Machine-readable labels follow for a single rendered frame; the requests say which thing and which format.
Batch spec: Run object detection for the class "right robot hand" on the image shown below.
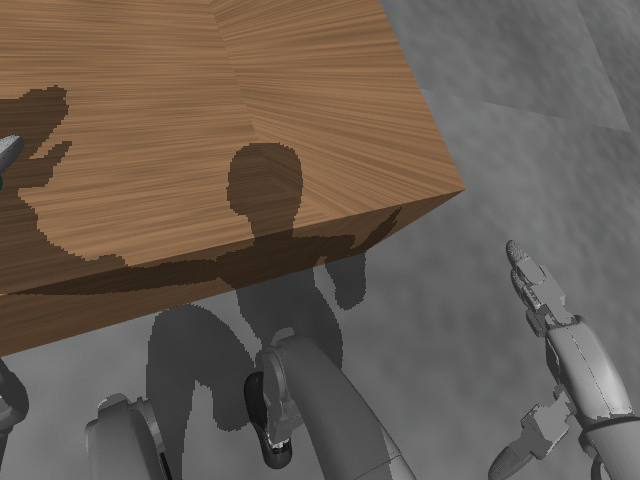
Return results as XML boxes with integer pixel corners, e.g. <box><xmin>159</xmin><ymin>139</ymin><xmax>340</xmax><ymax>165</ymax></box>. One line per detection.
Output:
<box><xmin>488</xmin><ymin>240</ymin><xmax>634</xmax><ymax>480</ymax></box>

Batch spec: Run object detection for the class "left robot hand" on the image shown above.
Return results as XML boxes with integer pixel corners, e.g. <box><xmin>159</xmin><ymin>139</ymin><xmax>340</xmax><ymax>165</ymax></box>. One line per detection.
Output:
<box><xmin>0</xmin><ymin>135</ymin><xmax>25</xmax><ymax>175</ymax></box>

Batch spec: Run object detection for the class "right robot arm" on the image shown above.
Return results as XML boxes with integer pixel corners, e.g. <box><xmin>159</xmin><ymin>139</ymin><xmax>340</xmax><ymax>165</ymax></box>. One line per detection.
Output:
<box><xmin>578</xmin><ymin>416</ymin><xmax>640</xmax><ymax>480</ymax></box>

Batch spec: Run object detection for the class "left robot arm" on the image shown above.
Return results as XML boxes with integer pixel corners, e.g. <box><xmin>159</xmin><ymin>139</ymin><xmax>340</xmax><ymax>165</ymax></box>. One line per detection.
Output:
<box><xmin>0</xmin><ymin>358</ymin><xmax>29</xmax><ymax>470</ymax></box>

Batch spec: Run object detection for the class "right robot foot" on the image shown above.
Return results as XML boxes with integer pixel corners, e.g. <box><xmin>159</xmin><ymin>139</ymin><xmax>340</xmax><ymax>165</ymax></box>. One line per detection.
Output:
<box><xmin>244</xmin><ymin>372</ymin><xmax>292</xmax><ymax>469</ymax></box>

